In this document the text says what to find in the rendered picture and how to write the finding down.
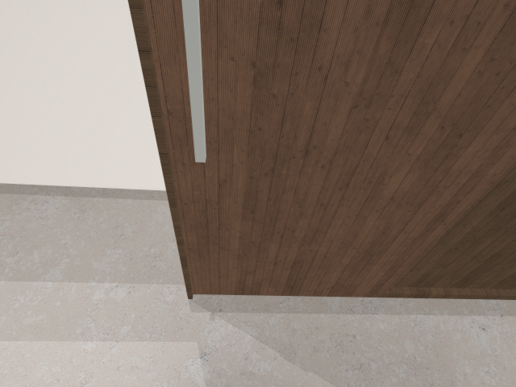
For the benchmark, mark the handle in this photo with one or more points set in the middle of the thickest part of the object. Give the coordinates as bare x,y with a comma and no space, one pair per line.
191,18

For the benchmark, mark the wardrobe door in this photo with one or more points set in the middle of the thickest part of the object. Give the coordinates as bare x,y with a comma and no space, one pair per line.
479,250
343,137

